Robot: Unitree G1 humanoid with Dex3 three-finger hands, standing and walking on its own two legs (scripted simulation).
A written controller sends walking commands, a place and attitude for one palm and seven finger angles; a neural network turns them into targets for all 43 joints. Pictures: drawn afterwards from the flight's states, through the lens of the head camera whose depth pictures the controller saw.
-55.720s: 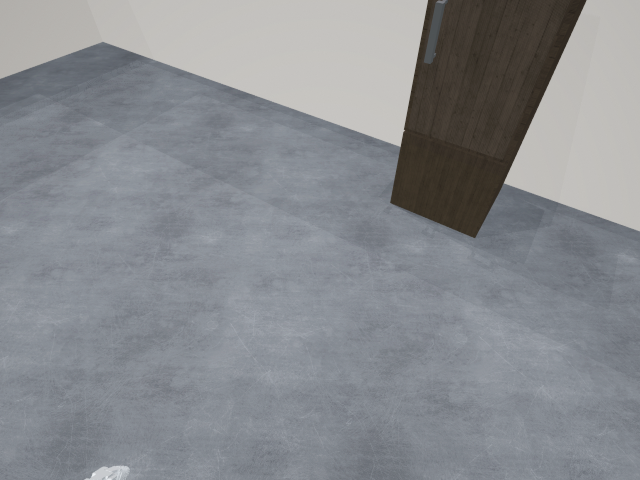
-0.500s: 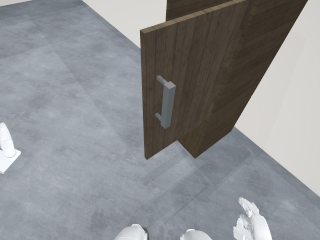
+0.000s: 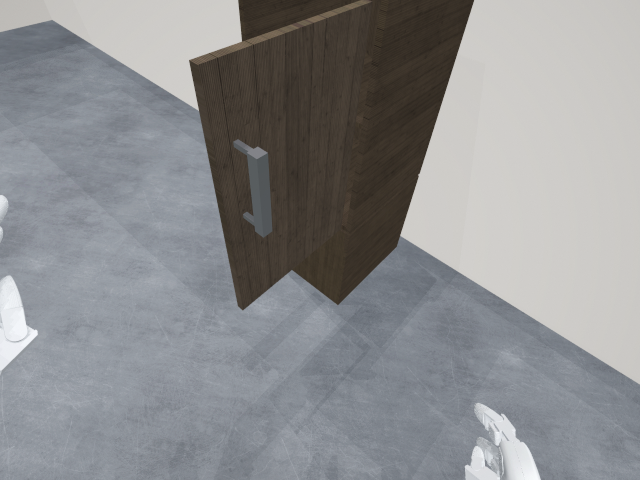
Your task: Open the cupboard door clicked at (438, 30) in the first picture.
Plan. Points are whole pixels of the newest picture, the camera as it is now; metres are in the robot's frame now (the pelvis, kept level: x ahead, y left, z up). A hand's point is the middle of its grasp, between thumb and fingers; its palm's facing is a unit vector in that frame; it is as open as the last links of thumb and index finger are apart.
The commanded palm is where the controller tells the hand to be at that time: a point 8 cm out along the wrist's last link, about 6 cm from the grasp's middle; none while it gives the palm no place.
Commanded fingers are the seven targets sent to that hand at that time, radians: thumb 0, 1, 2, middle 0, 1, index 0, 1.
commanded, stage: stop stepping back and stand still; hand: left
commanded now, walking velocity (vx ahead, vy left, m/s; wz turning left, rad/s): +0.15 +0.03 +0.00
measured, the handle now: (252, 190) +0.56 +0.13 +0.03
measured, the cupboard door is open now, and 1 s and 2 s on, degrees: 90 90 90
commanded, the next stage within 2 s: let the arm hang, fingers relaxed in 0.88 s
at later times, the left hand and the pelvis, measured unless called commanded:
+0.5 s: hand out of the picture +0.16 +0.27 +0.16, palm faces +0.43 -0.76 -0.49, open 7.4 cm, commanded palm +0.10 +0.31 +0.18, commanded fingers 0.00 0.90 0.90 -0.20 -0.30 -0.20 -0.30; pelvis -0.03 +0.00 +0.00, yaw +1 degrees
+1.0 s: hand out of the picture +0.15 +0.30 +0.15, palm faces +0.42 -0.77 -0.48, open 7.4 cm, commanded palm none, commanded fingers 0.00 0.90 0.90 -0.20 -0.30 -0.20 -0.30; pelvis -0.04 +0.03 +0.00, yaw +2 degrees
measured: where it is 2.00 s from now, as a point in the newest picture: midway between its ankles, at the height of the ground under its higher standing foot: outside the picture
